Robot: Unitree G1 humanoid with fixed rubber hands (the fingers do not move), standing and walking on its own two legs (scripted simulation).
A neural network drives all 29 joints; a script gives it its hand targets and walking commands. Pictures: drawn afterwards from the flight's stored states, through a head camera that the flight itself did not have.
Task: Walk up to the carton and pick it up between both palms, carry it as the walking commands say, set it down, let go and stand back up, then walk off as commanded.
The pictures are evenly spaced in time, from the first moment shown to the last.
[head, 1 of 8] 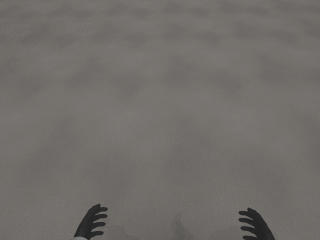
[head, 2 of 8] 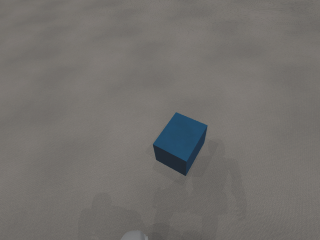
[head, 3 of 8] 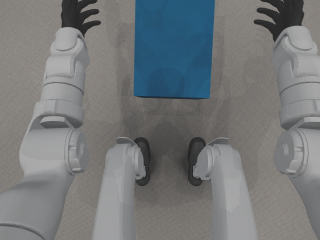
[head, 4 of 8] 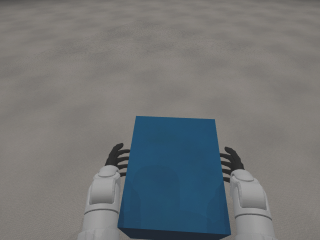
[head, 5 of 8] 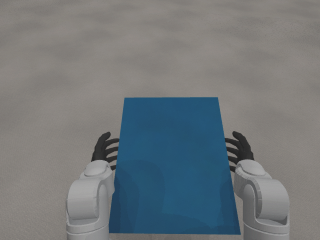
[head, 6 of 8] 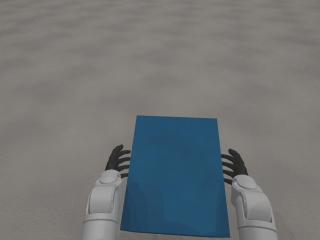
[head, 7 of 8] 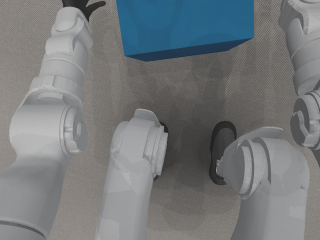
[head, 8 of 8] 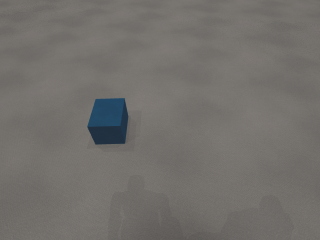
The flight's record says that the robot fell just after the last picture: no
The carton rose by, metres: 0.71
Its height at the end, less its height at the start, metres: +0.00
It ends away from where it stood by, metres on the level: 3.28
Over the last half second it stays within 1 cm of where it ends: yes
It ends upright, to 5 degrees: yes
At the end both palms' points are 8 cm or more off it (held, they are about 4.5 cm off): yes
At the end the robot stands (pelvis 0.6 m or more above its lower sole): yes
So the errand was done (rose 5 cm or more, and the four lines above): yes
